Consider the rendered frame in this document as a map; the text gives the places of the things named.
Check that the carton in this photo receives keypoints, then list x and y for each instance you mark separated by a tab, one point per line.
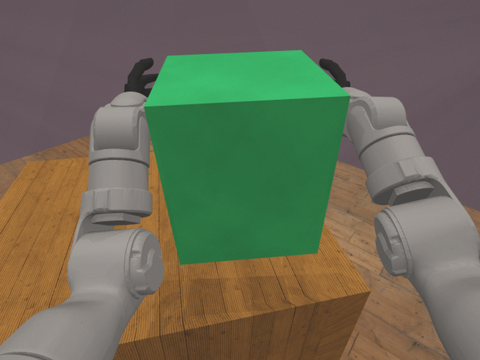
246	145

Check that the robot right hand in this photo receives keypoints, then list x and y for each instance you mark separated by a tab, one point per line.
335	71

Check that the right robot forearm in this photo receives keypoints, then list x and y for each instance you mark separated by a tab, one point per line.
396	167

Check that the robot right upper arm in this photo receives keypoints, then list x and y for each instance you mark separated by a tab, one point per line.
431	242

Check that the pedestal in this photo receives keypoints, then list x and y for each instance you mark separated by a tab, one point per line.
300	307

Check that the robot left upper arm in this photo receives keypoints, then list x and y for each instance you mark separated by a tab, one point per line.
110	273

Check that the left robot forearm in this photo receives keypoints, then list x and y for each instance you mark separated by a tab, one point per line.
119	161

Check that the robot left hand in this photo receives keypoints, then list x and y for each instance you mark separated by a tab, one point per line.
136	81

